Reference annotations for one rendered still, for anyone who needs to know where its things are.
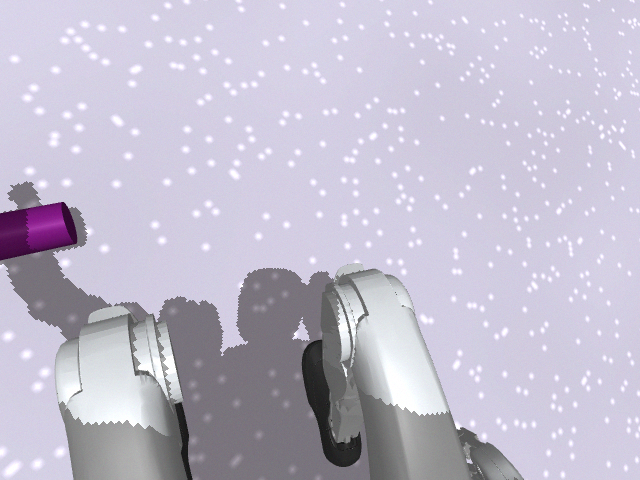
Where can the right robot foot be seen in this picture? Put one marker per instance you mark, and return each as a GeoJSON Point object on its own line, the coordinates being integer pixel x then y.
{"type": "Point", "coordinates": [317, 390]}

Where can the right robot hand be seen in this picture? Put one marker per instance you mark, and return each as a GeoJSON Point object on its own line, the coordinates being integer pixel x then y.
{"type": "Point", "coordinates": [488, 462]}

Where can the bottle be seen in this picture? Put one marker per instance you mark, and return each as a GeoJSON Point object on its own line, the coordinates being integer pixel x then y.
{"type": "Point", "coordinates": [36, 229]}

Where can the left robot foot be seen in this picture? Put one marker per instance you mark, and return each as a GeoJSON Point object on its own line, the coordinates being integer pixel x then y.
{"type": "Point", "coordinates": [185, 438]}

